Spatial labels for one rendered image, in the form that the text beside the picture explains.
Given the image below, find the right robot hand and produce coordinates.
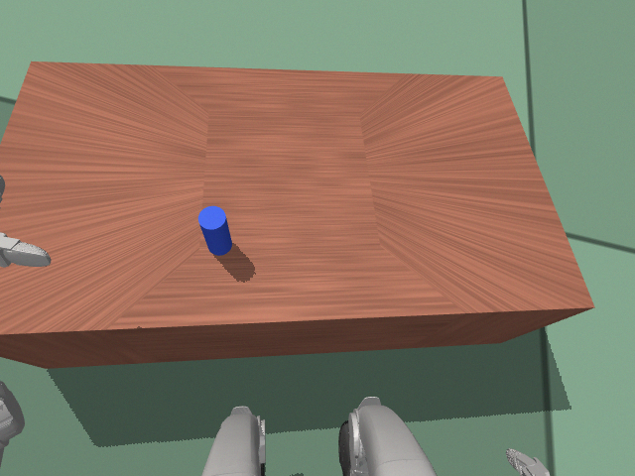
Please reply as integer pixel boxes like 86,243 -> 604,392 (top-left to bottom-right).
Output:
506,448 -> 550,476

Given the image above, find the left robot hand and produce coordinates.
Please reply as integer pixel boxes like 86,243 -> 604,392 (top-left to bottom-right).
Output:
0,176 -> 51,268

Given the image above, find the left robot arm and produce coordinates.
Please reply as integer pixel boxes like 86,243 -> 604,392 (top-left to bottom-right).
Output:
0,381 -> 25,467

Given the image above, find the can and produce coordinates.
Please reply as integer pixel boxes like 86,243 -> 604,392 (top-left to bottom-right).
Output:
198,206 -> 232,256

